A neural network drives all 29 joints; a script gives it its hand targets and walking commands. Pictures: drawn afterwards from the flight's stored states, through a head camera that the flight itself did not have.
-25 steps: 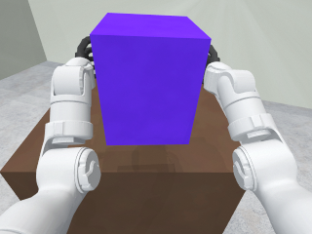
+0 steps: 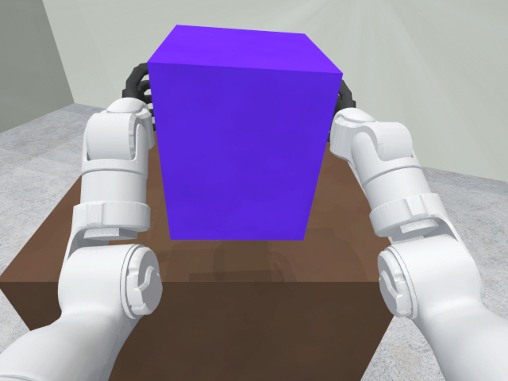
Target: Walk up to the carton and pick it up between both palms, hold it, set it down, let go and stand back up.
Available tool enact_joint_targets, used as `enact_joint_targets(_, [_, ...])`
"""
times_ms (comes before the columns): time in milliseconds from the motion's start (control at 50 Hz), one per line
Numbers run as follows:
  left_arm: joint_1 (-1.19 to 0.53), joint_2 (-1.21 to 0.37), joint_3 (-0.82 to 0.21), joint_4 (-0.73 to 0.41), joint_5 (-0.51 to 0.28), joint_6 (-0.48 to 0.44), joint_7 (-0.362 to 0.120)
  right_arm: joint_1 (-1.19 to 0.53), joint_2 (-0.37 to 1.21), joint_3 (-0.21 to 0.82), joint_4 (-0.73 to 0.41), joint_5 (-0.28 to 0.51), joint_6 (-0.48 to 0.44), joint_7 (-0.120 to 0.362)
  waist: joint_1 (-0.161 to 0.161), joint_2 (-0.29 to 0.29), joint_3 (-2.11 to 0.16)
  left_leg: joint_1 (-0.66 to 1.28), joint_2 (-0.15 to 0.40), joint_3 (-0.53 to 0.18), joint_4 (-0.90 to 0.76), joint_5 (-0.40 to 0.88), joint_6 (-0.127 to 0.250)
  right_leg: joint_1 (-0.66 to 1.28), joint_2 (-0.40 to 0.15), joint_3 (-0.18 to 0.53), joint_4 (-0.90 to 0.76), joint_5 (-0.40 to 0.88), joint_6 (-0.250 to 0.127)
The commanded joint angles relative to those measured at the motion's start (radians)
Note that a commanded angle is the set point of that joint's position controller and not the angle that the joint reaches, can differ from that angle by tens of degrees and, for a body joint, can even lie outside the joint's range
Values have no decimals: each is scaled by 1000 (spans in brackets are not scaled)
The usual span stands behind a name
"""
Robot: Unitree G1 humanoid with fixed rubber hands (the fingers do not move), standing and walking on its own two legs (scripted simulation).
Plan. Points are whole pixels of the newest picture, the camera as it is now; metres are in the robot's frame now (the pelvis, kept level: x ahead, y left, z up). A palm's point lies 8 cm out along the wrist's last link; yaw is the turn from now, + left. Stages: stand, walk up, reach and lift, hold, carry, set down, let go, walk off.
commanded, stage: hold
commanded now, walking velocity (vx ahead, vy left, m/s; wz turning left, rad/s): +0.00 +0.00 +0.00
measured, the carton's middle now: (240, 132) +0.39 +0.00 +0.27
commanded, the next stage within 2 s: none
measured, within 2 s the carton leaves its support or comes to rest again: neither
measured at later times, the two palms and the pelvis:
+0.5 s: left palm (135, 111) +0.38 +0.15 +0.31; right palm (341, 121) +0.37 -0.14 +0.30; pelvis +0.00 +0.00 +0.00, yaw +0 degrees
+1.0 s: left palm (137, 113) +0.38 +0.15 +0.31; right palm (341, 124) +0.37 -0.14 +0.30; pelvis +0.00 +0.00 +0.00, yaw -1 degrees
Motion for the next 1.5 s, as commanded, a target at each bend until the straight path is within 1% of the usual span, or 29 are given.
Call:
enact_joint_targets(0, [-827,-701,-353,-133,-183,-78,-149,-1019,704,170,-378,168,-58,151,-9,38,-386,7,-95,3,-85,165,-22,194,62,73,5,125,30])
enact_joint_targets(80, [-862,-713,-371,-151,-198,-83,-140,-1065,723,187,-408,187,-63,154,0,47,-429,31,-96,4,-62,213,-25,185,69,70,14,161,33])
enact_joint_targets(180, [-848,-708,-352,-119,-187,-80,-138,-1051,716,178,-372,178,-59,157,5,37,-408,20,-94,8,-73,180,-19,174,67,73,9,128,33])
enact_joint_targets(240, [-836,-704,-340,-97,-180,-79,-142,-1043,707,168,-351,169,-58,158,3,34,-397,13,-93,9,-80,165,-19,177,65,76,6,121,30])
enact_joint_targets(340, [-830,-700,-332,-87,-178,-81,-149,-1037,698,162,-343,168,-58,155,-7,31,-395,16,-93,9,-79,176,-23,189,63,76,5,144,29])
enact_joint_targets(480, [-830,-706,-345,-114,-187,-83,-153,-1035,700,172,-372,179,-61,149,-15,38,-412,30,-96,8,-68,215,-30,202,64,73,9,182,32])
enact_joint_targets(620, [-828,-713,-366,-151,-194,-81,-148,-1033,706,189,-406,190,-62,148,-13,44,-429,45,-96,6,-59,242,-32,203,68,70,14,196,34])
enact_joint_targets(740, [-822,-716,-373,-163,-193,-76,-144,-1028,708,195,-414,191,-61,150,-9,42,-427,50,-94,7,-59,244,-30,200,70,70,15,190,34])
enact_joint_targets(920, [-815,-713,-368,-152,-185,-71,-145,-1024,706,191,-401,185,-58,151,-7,37,-409,45,-92,9,-65,229,-28,197,70,72,13,179,33])
enact_joint_targets(940, [-872,-693,-328,-77,-154,-67,-144,-1107,689,158,-344,167,-62,155,21,57,-340,24,-87,-1,-77,169,-23,132,56,75,-3,94,33])
enact_joint_targets(960, [-863,-690,-310,-35,-146,-69,-145,-1104,694,143,-310,150,-66,159,24,38,-315,11,-79,2,-93,116,-10,115,55,74,-13,45,32])
enact_joint_targets(980, [-869,-695,-314,-34,-152,-78,-145,-1104,706,138,-304,144,-73,162,25,30,-328,5,-75,0,-99,103,-4,116,53,76,-12,39,32])
enact_joint_targets(1000, [-883,-704,-327,-55,-164,-86,-143,-1104,713,139,-310,150,-80,163,19,40,-367,17,-74,-2,-91,129,-8,129,53,79,-5,69,29])
enact_joint_targets(1020, [-885,-709,-336,-80,-177,-91,-138,-1108,716,150,-333,163,-84,160,16,43,-413,44,-78,-3,-71,186,-15,146,56,81,2,122,29])
enact_joint_targets(1060, [-879,-697,-329,-85,-180,-90,-132,-1104,712,165,-341,182,-78,154,17,41,-442,78,-86,-3,-47,247,-22,164,58,79,5,176,36])
enact_joint_targets(1120, [-846,-688,-316,-69,-175,-85,-138,-1067,692,154,-323,175,-70,146,7,26,-423,76,-85,-1,-54,238,-21,161,57,79,0,172,38])
enact_joint_targets(1200, [-830,-685,-325,-88,-180,-80,-142,-1056,679,157,-344,180,-70,140,-4,35,-443,85,-87,-3,-45,267,-30,177,57,77,3,205,37])
enact_joint_targets(1300, [-826,-692,-347,-129,-188,-78,-140,-1065,688,181,-398,194,-71,135,-1,43,-465,98,-90,-7,-33,310,-38,192,61,74,10,243,40])
enact_joint_targets(1320, [-826,-687,-347,-131,-188,-78,-139,-1061,690,182,-396,195,-69,134,-2,35,-457,99,-90,-7,-33,311,-37,188,63,74,9,245,42])
enact_joint_targets(1360, [-825,-692,-357,-147,-190,-76,-138,-1055,692,188,-407,198,-68,132,-3,38,-459,103,-89,-8,-31,321,-39,188,64,73,11,253,42])
enact_joint_targets(1460, [-836,-702,-374,-173,-197,-73,-132,-1067,705,200,-437,205,-67,134,2,46,-466,103,-89,-9,-30,319,-37,179,64,74,11,240,41])
enact_joint_targets(1480, [-843,-709,-381,-187,-200,-74,-129,-1065,706,198,-438,206,-67,136,-1,51,-473,108,-87,-10,-30,323,-41,179,67,72,15,240,39])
